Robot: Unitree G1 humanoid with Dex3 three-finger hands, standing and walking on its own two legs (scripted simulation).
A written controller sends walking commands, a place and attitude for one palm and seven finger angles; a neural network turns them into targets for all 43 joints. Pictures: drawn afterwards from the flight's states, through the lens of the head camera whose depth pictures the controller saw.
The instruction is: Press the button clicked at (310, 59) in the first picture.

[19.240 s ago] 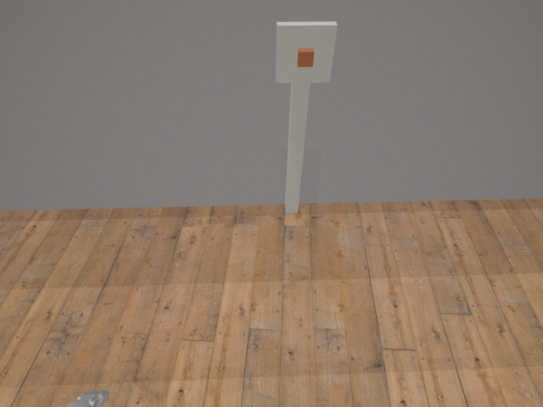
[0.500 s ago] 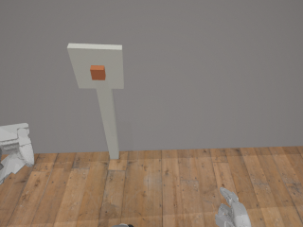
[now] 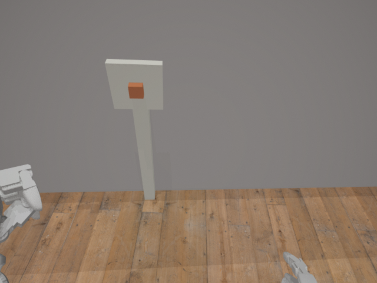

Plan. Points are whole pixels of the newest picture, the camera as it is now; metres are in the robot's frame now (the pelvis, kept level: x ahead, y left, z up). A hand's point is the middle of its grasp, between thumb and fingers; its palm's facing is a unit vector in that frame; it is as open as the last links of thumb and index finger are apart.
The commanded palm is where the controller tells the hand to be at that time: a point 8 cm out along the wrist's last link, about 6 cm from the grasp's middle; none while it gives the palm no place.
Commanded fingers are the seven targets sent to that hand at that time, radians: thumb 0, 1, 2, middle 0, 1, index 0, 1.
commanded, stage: stop stepping back and stand still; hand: left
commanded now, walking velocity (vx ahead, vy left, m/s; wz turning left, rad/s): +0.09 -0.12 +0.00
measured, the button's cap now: (136, 90) +0.70 +0.21 +0.03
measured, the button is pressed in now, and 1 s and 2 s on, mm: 0 0 0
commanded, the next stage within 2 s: let the arm hang, fingers relaxed in 0.26 s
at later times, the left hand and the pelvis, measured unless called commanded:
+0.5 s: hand (80, 250) +0.20 +0.24 -0.04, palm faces +0.14 -0.91 -0.40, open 3.0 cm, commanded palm none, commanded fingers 0.00 0.90 0.90 -1.01 -1.18 -1.01 -1.18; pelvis +0.00 +0.00 -0.01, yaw +2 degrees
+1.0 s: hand out of the picture -0.06 +0.18 -0.17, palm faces +0.08 -0.97 -0.22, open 6.1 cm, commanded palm none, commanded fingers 0.00 0.90 0.90 -0.20 -0.30 -0.20 -0.30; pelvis +0.00 +0.00 +0.01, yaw +2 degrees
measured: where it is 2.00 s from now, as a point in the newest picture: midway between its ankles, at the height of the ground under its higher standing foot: outside the picture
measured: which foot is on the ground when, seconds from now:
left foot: down 0.00-1.00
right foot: down 0.00-1.00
